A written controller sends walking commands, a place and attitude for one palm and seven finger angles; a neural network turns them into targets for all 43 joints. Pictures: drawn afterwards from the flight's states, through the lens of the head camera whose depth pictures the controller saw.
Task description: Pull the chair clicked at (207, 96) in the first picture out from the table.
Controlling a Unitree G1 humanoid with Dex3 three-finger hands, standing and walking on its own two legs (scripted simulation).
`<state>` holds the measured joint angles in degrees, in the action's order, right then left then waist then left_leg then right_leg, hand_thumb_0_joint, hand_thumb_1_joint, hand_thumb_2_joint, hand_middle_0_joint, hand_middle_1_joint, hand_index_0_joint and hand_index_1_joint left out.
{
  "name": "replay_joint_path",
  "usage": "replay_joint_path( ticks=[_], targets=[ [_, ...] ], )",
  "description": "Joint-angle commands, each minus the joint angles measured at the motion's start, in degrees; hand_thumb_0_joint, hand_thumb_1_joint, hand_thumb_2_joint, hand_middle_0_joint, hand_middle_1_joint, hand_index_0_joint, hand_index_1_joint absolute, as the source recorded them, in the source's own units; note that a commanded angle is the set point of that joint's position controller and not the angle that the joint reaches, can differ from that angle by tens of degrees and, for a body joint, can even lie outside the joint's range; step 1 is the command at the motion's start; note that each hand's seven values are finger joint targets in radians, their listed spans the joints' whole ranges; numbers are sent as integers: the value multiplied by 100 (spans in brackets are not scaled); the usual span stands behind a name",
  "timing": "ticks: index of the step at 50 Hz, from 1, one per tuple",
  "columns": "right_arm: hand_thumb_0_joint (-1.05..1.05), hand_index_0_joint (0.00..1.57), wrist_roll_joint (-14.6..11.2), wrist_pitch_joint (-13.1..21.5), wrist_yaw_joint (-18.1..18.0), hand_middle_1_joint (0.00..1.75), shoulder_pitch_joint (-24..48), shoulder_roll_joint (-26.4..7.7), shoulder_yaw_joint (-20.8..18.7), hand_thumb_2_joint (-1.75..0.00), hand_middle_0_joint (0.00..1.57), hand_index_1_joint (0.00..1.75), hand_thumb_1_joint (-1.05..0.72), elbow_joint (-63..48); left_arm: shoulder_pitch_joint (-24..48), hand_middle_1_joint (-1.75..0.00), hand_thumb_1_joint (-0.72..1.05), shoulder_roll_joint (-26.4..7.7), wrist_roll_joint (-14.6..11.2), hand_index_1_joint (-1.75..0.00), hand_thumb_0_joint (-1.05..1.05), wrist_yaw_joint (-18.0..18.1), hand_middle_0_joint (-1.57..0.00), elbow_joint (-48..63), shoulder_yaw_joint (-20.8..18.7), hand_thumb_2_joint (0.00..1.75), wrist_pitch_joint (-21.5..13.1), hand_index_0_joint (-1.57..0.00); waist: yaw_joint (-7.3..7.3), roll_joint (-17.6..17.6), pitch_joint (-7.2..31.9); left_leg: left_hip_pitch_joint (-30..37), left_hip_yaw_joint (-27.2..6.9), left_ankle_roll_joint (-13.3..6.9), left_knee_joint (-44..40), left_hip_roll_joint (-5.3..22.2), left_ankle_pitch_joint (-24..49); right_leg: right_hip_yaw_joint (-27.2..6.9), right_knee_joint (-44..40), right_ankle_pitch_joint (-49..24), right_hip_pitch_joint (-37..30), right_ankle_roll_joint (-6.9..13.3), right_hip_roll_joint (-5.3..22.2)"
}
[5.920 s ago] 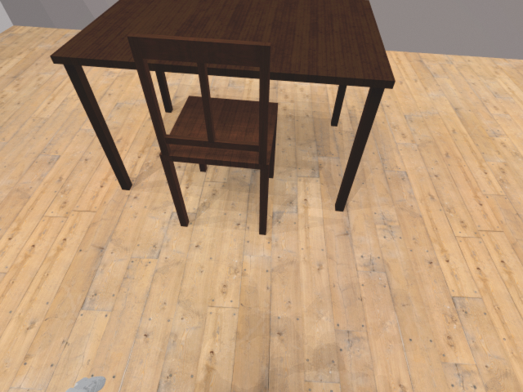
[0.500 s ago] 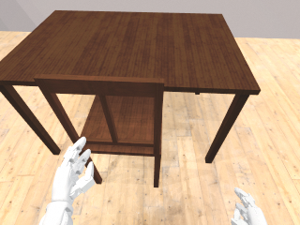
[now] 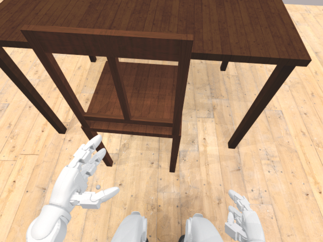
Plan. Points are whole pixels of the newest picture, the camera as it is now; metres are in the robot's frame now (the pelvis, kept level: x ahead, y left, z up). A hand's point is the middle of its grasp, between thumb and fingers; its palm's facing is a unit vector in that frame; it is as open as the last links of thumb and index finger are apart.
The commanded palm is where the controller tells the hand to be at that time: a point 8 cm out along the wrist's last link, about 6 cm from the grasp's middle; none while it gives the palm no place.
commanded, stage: raise the hand toward the chair's back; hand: left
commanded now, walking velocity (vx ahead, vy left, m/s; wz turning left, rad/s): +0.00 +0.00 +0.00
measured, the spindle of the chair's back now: (121, 92) +0.53 +0.15 +0.00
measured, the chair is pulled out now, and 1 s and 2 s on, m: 0.00 0.00 0.00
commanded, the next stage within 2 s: aim the fingers beside a spindle in 1.32 s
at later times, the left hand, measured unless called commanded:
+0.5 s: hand (64, 172) +0.25 +0.22 +0.07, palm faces +0.02 -1.00 -0.06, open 16.3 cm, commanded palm +0.23 +0.27 +0.06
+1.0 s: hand (67, 168) +0.27 +0.22 +0.05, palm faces -0.08 -1.00 -0.05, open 16.9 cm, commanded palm +0.25 +0.28 +0.06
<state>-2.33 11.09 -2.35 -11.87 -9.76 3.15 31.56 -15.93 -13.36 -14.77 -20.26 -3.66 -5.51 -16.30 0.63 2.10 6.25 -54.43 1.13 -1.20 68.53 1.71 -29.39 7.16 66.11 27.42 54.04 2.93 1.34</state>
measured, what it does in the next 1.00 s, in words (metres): stands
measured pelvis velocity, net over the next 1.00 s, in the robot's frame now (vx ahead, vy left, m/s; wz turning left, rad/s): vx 0.03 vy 0.02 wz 0.00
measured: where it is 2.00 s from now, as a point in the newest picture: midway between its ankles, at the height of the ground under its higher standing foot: outside the picture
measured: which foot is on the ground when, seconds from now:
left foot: down 0.00-1.00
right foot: down 0.00-1.00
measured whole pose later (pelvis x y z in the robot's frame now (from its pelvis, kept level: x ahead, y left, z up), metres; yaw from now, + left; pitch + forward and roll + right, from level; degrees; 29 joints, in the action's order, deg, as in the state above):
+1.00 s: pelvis +0.03 +0.02 +0.02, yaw +0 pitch +15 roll -3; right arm -1.8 12.6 -2.3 -14.6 -14.9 0.8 31.0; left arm -16.4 -16.8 -16.5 -20.3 -6.3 -12.6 -19.2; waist 1.7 1.8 6.8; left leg -48.6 1.4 -2.7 62.4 0.9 -29.1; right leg 6.7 58.6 26.2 47.4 0.9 1.5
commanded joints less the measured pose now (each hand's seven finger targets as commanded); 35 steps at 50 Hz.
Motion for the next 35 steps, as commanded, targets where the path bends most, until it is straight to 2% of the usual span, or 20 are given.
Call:
replay_joint_path(
  ticks=[1, 2, 4, 5, 7, 9, 10, 12, 14, 15, 17, 19, 20, 24, 27, 30, 32, 33, 34, 35],
  targets=[
    [0, 20, -19, 338, -123, 30, 467, -820, -575, -90, 20, 30, -90, -1145, -716, -15, -3, -683, -365, -15, 0, 807, -11, 1923, -1226, 50, -394, -11, -431, -322, 1947, 851, -287, -4, -1328, -189, 1302, -644, -1358, -635, -2073, -180, -76],
    [0, 20, 11, 368, -102, 30, 402, -807, -578, -90, 20, 30, -90, -1049, -687, -15, -6, -587, -273, -15, 0, 957, -10, 1959, -1118, 49, -609, -10, -382, -230, 1766, 898, -298, 14, -1354, -162, 1434, -543, -1250, -826, -1895, -150, -97],
    [0, 20, 95, 396, -55, 30, 359, -872, -591, -90, 20, 30, -90, -878, -517, -14, -10, -598, 5, -14, 0, 1108, -10, 1740, -934, 47, -994, -10, -172, -152, 1337, 804, -350, 12, -1293, -121, 1321, -409, -1100, -683, -1331, -136, -140],
    [0, 20, 131, 433, -28, 30, 300, -920, -576, -90, 20, 30, -90, -833, -314, -14, -13, -509, 120, -14, 0, 1070, -10, 1686, -686, 46, -1192, -10, -11, -107, 1231, 777, -363, -5, -1238, -123, 1175, -410, -1076, -529, -1090, -142, -131],
    [0, 20, 131, 504, 5, 30, 225, -1055, -578, -90, 20, 30, -90, -754, -276, -13, -17, -352, 250, -13, 0, 859, -9, 1287, -303, 44, -1440, -9, 174, 30, 900, 722, -410, -3, -1182, -110, 796, -364, -1045, -142, -601, -128, -136],
    [0, 20, 83, 575, -14, 30, 201, -1171, -581, -90, 20, 30, -90, -811, -139, -12, -22, -253, 175, -12, 0, 499, -9, 1119, -31, 42, -1464, -9, 297, -66, 860, 660, -430, -40, -1165, -127, 469, -433, -1159, 138, -521, -138, -118],
    [0, 20, 45, 600, -41, 30, 128, -1231, -606, -90, 20, 30, -90, -831, -146, -12, -24, -422, 120, -12, 0, 348, -9, 1071, -145, 41, -1426, -9, 273, -123, 999, 698, -432, -39, -1191, -133, 425, -477, -1232, 193, -646, -139, -107],
    [0, 20, 1, 636, -92, 30, 72, -1299, -642, -90, 20, 30, -90, -919, -227, -11, -29, -778, 1, -11, 0, 175, -8, 1272, -496, 39, -1280, -8, 120, 3, 1483, 937, -429, -44, -1270, -137, 635, -512, -1278, 3, -981, -137, -98],
    [0, 20, 2, 641, -110, 30, 79, -1282, -659, -90, 20, 30, -90, -955, -266, -11, -34, -1077, -105, -11, 0, 214, -8, 1633, -898, 37, -1143, -8, -44, 268, 1939, 1279, -434, -29, -1344, -146, 1163, -448, -1190, -521, -1297, -126, -127],
    [0, 20, 4, 624, -105, 30, 52, -1228, -660, -90, 20, 30, -90, -974, -364, -10, -36, -1094, -169, -10, 0, 296, -7, 1817, -1052, 36, -1103, -7, -120, 286, 2069, 1437, -437, -5, -1415, -145, 1470, -393, -1169, -807, -1480, -121, -131],
    [0, 20, 13, 576, -95, 30, 62, -1126, -664, -90, 20, 30, -90, -967, -496, -9, -41, -951, -233, -9, 0, 514, -7, 1989, -1127, 34, -1070, -7, -178, 343, 2010, 1651, -438, 51, -1475, -128, 1945, -291, -1120, -1187, -1555, -121, -150],
    [0, 20, 39, 493, -65, 30, 52, -1088, -660, -90, 20, 30, -90, -911, -580, -9, -45, -901, -182, -9, 0, 703, -6, 1806, -1172, 32, -1024, -6, -155, 316, 1829, 1708, -469, 88, -1464, -106, 2280, -221, -1073, -1404, -1481, -114, -185],
    [0, 20, 53, 459, -38, 30, 76, -1076, -632, -90, 20, 30, -90, -922, -498, -8, -48, -702, -144, -8, 0, 734, -6, 1767, -972, 31, -1017, -6, -84, 398, 1601, 1685, -471, 111, -1469, -102, 2303, -193, -1067, -1409, -1350, -122, -173],
    [0, 20, 62, 337, 6, 30, 58, -1189, -609, -90, 20, 30, -90, -940, -288, -8, -50, -477, 88, -8, 0, 536, -6, 1016, -515, 30, -890, -6, 198, 86, 964, 1330, -469, 70, -1432, -86, 1637, -187, -1174, -1024, -951, -144, -179],
    [0, 20, 26, 318, -21, 30, 27, -1292, -584, -90, 20, 30, -90, -1063, -30, -8, -50, -729, 60, -8, 0, 211, -6, 939, -592, 30, -779, -6, 176, 21, 1079, 1301, -477, 62, -1494, -111, 1321, -241, -1280, -827, -1061, -137, -179],
    [0, 20, 19, 348, -72, 30, -3, -1287, -565, -90, 20, 30, -90, -1118, 182, -8, -50, -1065, -101, -8, 0, 100, -6, 1368, -985, 30, -790, -6, 56, 216, 1594, 1619, -459, 52, -1495, -128, 1681, -295, -1300, -1110, -1377, -123, -172],
    [0, 20, 42, 375, -76, 30, -30, -1232, -544, -90, 20, 30, -90, -1095, 170, -8, -50, -1205, -202, -8, 0, 169, -6, 1629, -1250, 30, -873, -6, -48, 340, 1888, 1843, -490, 98, -1519, -110, 2103, -274, -1253, -1343, -1560, -110, -176],
    [0, 20, 50, 396, -75, 30, -18, -1196, -539, -90, 20, 30, -90, -1072, 205, -8, -50, -1161, -247, -8, 0, 216, -6, 1758, -1253, 30, -938, -6, -56, 402, 1906, 1914, -501, 124, -1509, -105, 2278, -267, -1236, -1437, -1560, -112, -177],
    [0, 20, 60, 412, -73, 30, -16, -1188, -546, -90, 20, 30, -90, -993, 180, -8, -50, -1261, -240, -8, 0, 290, -6, 1719, -1375, 30, -976, -6, -65, 403, 1908, 1946, -512, 139, -1485, -89, 2402, -254, -1200, -1476, -1523, -111, -192],
    [0, 20, 70, 412, -57, 30, -34, -1155, -526, -90, 20, 30, -90, -965, 180, -8, -50, -1130, -272, -8, 0, 324, -6, 1649, -1316, 30, -1011, -6, -45, 446, 1769, 1945, -517, 160, -1515, -93, 2402, -228, -1223, -1459, -1471, -113, -190]
  ],
)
